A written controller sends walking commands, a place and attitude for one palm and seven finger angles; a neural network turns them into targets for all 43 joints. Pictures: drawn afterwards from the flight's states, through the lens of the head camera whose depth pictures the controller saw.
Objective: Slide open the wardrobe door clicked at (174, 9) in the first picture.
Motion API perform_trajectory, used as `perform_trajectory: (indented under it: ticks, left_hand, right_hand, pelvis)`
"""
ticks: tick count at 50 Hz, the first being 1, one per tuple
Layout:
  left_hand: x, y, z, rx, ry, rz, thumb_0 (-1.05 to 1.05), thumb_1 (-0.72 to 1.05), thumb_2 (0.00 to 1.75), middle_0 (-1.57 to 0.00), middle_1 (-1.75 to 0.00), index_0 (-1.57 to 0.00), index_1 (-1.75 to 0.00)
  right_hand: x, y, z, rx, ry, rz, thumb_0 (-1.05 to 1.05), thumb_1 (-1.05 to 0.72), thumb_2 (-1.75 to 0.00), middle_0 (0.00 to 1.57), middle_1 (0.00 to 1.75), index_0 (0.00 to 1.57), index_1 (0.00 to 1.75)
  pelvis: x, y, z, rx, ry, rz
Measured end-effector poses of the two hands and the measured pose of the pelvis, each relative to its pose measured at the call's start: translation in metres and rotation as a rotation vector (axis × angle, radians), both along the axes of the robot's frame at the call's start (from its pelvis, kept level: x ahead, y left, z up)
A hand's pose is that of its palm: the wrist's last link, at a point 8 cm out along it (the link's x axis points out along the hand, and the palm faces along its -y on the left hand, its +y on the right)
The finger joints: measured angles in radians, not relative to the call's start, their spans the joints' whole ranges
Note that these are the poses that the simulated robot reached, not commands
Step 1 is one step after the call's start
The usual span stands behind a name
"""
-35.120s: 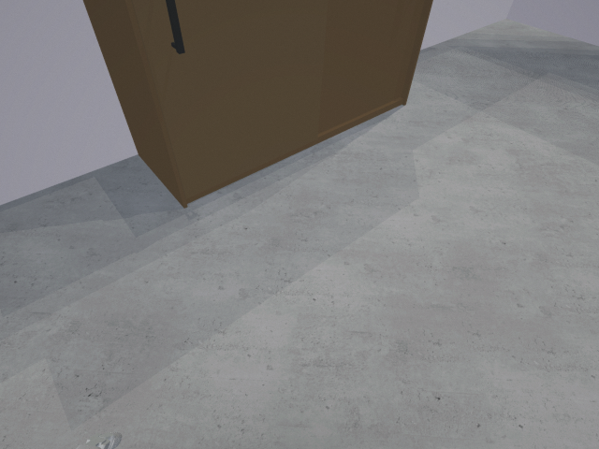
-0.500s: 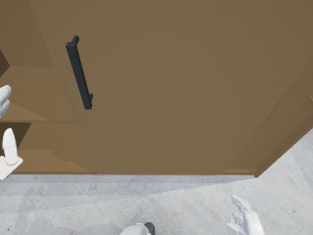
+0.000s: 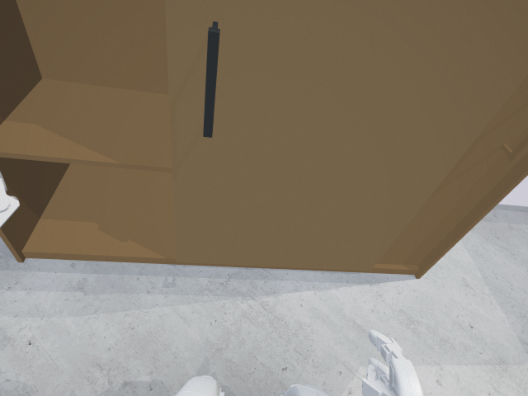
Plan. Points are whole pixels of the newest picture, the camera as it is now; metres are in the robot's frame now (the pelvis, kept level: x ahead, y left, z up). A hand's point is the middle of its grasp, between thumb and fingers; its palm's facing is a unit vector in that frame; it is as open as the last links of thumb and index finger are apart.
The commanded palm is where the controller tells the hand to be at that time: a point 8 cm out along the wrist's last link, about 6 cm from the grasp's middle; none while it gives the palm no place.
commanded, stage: stop stepping back and stand still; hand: left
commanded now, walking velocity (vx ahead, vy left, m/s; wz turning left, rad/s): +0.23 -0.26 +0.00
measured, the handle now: (211, 83) +0.69 +0.19 +0.12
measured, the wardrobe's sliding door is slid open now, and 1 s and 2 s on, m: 0.56 0.56 0.56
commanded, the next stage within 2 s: let the arm hang, fingers relaxed in 1.66 s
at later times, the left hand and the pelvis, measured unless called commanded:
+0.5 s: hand out of the picture +0.11 +0.32 +0.22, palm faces +0.54 -0.80 -0.26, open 7.4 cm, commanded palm +0.04 +0.35 +0.22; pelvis -0.10 +0.05 +0.01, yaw +0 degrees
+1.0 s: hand out of the picture +0.10 +0.32 +0.20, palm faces +0.51 -0.78 -0.37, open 7.4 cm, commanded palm +0.04 +0.36 +0.22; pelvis -0.09 +0.06 +0.04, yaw +2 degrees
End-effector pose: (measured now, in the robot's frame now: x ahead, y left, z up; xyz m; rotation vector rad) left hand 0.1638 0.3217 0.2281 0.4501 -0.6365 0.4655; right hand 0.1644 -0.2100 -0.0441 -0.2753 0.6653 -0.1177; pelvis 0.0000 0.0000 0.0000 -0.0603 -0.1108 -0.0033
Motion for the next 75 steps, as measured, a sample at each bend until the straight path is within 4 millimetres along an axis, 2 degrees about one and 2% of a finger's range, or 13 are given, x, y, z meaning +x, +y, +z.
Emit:
perform_trajectory:
  ticks: [3, 9, 14, 18, 23, 28, 34, 39, 44, 49, 57, 66, 75]
  left_hand:
    - [-0.004, 0.010, 0.006, -0.060, 0.082, 0.008, 0.01, 0.89, 0.90, -0.20, -0.31, -0.21, -0.30]
    - [-0.049, -0.024, 0.023, -0.037, 0.306, -0.120, 0.01, 0.89, 0.90, -0.20, -0.30, -0.20, -0.30]
    - [-0.099, -0.020, 0.022, 0.194, 0.295, -0.095, 0.01, 0.89, 0.90, -0.21, -0.31, -0.21, -0.30]
    - [-0.112, 0.021, 0.020, 0.110, 0.180, 0.039, 0.01, 0.88, 0.90, -0.21, -0.31, -0.22, -0.31]
    - [-0.107, 0.045, -0.006, -0.091, 0.142, 0.100, 0.01, 0.89, 0.90, -0.20, -0.31, -0.21, -0.30]
    - [-0.100, 0.013, -0.003, -0.040, 0.225, -0.015, 0.01, 0.89, 0.90, -0.20, -0.30, -0.20, -0.30]
    - [-0.133, -0.012, 0.013, 0.124, 0.328, -0.035, 0.01, 0.89, 0.90, -0.21, -0.31, -0.21, -0.30]
    - [-0.146, 0.015, 0.021, 0.088, 0.377, 0.114, 0.01, 0.88, 0.90, -0.21, -0.31, -0.22, -0.30]
    - [-0.133, 0.043, 0.000, -0.041, 0.389, 0.225, 0.01, 0.88, 0.90, -0.21, -0.31, -0.21, -0.30]
    - [-0.109, 0.038, -0.019, -0.117, 0.381, 0.141, 0.01, 0.89, 0.90, -0.20, -0.31, -0.20, -0.30]
    - [-0.097, 0.035, 0.008, 0.046, 0.355, 0.012, 0.01, 0.89, 0.90, -0.21, -0.31, -0.21, -0.30]
    - [-0.103, 0.074, -0.012, -0.035, 0.440, 0.106, 0.01, 0.89, 0.90, -0.21, -0.31, -0.21, -0.30]
    - [-0.103, 0.074, -0.015, -0.077, 0.401, 0.049, 0.02, 0.89, 0.90, -0.21, -0.31, -0.21, -0.30]
  right_hand:
    - [-0.044, 0.021, 0.006, 0.074, 0.056, -0.014, 0.02, -0.90, -0.90, 0.21, 0.30, 0.20, 0.30]
    - [-0.105, 0.029, 0.027, 0.105, 0.141, -0.042, 0.02, -0.90, -0.90, 0.21, 0.30, 0.21, 0.30]
    - [-0.115, 0.005, -0.008, 0.043, 0.122, -0.064, 0.02, -0.89, -0.90, 0.21, 0.30, 0.21, 0.30]
    - [-0.123, -0.001, -0.014, 0.015, 0.141, -0.097, 0.02, -0.90, -0.90, 0.21, 0.30, 0.20, 0.30]
    - [-0.121, 0.003, -0.006, -0.033, 0.017, -0.102, 0.02, -0.90, -0.90, 0.21, 0.30, 0.20, 0.30]
    - [-0.128, 0.027, -0.001, 0.059, -0.013, -0.057, 0.02, -0.90, -0.90, 0.20, 0.30, 0.20, 0.30]
    - [-0.135, 0.031, -0.014, 0.126, 0.070, -0.018, 0.02, -0.90, -0.90, 0.21, 0.30, 0.20, 0.30]
    - [-0.136, 0.023, -0.014, 0.102, 0.144, -0.025, 0.02, -0.90, -0.90, 0.21, 0.30, 0.20, 0.30]
    - [-0.120, 0.017, -0.010, 0.042, 0.130, -0.005, 0.02, -0.90, -0.90, 0.21, 0.30, 0.20, 0.30]
    - [-0.092, 0.021, 0.004, 0.004, 0.063, -0.008, 0.02, -0.90, -0.90, 0.21, 0.30, 0.20, 0.30]
    - [-0.063, 0.048, 0.031, 0.039, -0.059, -0.004, 0.02, -0.90, -0.90, 0.20, 0.30, 0.20, 0.30]
    - [-0.076, 0.073, 0.018, 0.056, 0.023, -0.001, 0.01, -0.90, -0.90, 0.21, 0.30, 0.20, 0.30]
    - [-0.098, 0.087, 0.014, 0.030, 0.078, 0.003, 0.02, -0.90, -0.90, 0.21, 0.30, 0.20, 0.30]
  pelvis:
    - [-0.018, 0.005, 0.022, -0.008, 0.006, 0.008]
    - [-0.043, 0.017, 0.061, -0.027, 0.071, 0.013]
    - [-0.073, 0.025, 0.021, 0.044, 0.095, -0.002]
    - [-0.082, 0.033, 0.018, 0.020, 0.063, 0.016]
    - [-0.093, 0.052, 0.010, 0.055, 0.044, 0.003]
    - [-0.111, 0.044, 0.020, 0.081, 0.029, 0.018]
    - [-0.111, 0.033, 0.024, 0.078, 0.050, 0.050]
    - [-0.100, 0.037, 0.041, 0.091, 0.086, 0.044]
    - [-0.093, 0.045, 0.044, 0.087, 0.090, 0.065]
    - [-0.089, 0.055, 0.038, 0.068, 0.075, 0.055]
    - [-0.084, 0.066, 0.040, 0.050, 0.095, 0.035]
    - [-0.082, 0.085, 0.042, 0.044, 0.102, 0.028]
    - [-0.090, 0.096, 0.043, 0.042, 0.093, 0.035]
